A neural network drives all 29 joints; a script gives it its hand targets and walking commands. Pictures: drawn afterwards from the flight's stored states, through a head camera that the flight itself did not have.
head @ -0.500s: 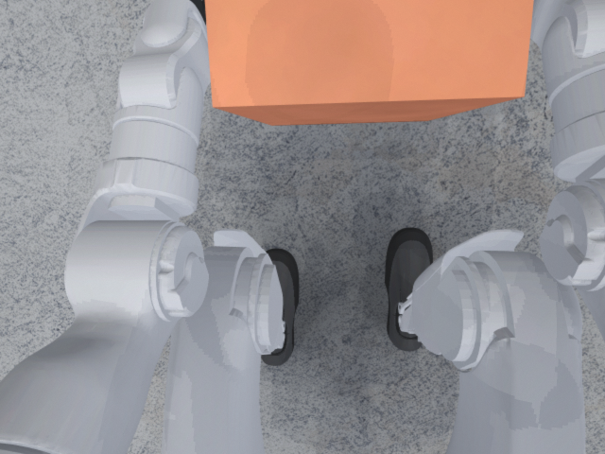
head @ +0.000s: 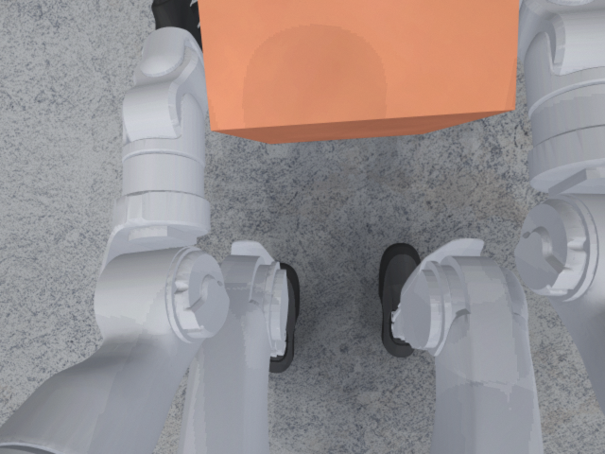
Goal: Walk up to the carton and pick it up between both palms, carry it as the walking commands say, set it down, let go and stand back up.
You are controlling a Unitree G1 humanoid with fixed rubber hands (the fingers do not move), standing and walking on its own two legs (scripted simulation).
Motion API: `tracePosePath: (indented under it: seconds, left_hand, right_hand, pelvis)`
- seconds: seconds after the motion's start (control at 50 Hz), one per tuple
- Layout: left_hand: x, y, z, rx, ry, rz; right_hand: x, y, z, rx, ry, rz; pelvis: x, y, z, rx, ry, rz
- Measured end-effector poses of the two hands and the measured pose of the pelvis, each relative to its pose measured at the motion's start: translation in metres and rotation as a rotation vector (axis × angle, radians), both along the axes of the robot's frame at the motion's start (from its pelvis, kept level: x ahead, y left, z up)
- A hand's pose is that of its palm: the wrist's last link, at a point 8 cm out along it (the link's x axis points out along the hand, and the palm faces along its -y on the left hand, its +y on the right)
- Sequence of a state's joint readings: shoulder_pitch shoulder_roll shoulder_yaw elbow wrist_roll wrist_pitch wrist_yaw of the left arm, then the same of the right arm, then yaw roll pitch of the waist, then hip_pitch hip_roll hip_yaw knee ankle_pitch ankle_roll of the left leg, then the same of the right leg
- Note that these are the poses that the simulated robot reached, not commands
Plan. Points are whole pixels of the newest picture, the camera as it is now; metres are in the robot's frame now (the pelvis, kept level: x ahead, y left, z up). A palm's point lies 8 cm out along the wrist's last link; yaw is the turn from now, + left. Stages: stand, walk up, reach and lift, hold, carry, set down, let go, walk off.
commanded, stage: reach and lift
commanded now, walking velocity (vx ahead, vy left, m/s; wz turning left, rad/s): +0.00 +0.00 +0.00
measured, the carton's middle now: out of the picture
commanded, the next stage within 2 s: none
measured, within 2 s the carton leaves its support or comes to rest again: neither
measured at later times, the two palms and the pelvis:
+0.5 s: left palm (147, 19) +0.53 +0.13 -0.04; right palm out of the picture +0.55 -0.20 -0.04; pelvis +0.01 +0.00 +0.04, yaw -1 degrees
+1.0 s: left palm (82, 11) +0.50 +0.14 +0.03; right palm out of the picture +0.53 -0.19 +0.03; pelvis +0.01 +0.00 +0.10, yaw -2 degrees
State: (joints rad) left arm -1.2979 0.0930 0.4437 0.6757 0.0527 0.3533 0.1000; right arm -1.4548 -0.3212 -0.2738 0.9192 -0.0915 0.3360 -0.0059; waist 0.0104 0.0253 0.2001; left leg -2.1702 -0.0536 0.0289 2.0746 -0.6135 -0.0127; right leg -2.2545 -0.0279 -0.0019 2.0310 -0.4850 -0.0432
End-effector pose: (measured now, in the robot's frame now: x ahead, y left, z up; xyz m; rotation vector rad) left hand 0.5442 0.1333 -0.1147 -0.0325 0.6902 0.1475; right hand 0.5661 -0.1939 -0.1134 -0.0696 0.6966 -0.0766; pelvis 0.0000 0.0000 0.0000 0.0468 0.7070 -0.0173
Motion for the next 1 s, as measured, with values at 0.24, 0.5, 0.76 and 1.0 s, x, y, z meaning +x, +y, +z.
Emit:
tracePosePath:
  seconds: [0.24, 0.5, 0.76, 1.0]
  left_hand:
    - [-0.002, -0.003, 0.032, -0.013, -0.006, 0.009]
    - [-0.015, -0.001, 0.070, -0.015, -0.005, 0.010]
    - [-0.027, 0.001, 0.109, -0.019, -0.002, 0.009]
    - [-0.039, 0.003, 0.146, -0.026, -0.001, 0.013]
  right_hand:
    - [-0.004, -0.003, 0.031, 0.018, -0.005, -0.017]
    - [-0.015, -0.002, 0.069, 0.029, -0.001, -0.021]
    - [-0.027, 0.000, 0.107, 0.040, 0.003, -0.029]
    - [-0.039, 0.002, 0.143, 0.048, 0.004, -0.032]
  pelvis:
    - [0.007, -0.002, 0.020, 0.003, 0.041, -0.008]
    - [0.005, -0.003, 0.044, 0.008, 0.057, -0.022]
    - [0.004, -0.003, 0.068, 0.009, 0.054, -0.027]
    - [0.009, -0.003, 0.096, 0.006, 0.043, -0.032]
